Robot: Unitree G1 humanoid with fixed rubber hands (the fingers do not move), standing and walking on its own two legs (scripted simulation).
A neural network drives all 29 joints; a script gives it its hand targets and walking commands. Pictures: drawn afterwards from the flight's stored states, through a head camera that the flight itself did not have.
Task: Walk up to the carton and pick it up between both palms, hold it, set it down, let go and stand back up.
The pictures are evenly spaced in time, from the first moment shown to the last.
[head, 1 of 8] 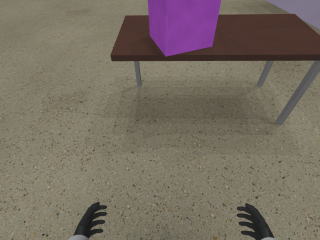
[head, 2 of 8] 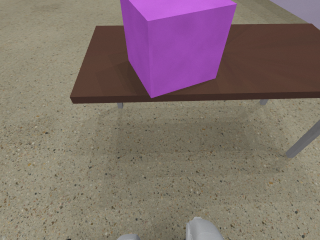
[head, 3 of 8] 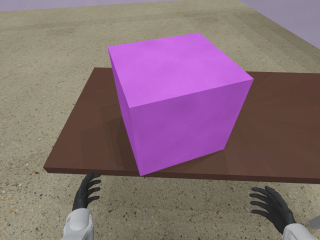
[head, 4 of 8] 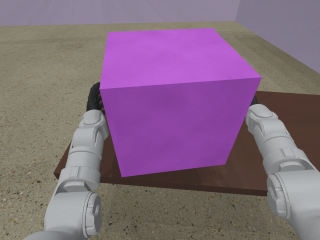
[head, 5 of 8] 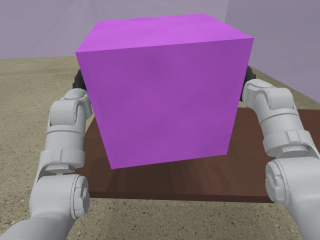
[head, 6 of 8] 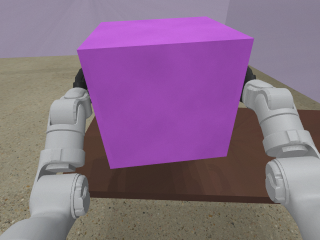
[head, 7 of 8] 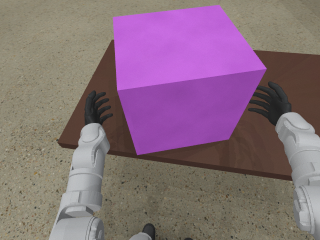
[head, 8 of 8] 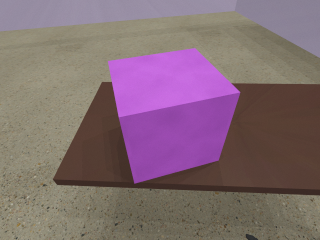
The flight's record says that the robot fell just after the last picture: no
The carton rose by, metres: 0.22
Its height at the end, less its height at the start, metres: +0.00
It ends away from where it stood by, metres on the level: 0.04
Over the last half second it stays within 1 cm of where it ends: yes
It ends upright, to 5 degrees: yes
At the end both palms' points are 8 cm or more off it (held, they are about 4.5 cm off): yes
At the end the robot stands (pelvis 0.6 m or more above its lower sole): yes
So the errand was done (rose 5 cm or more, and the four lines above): yes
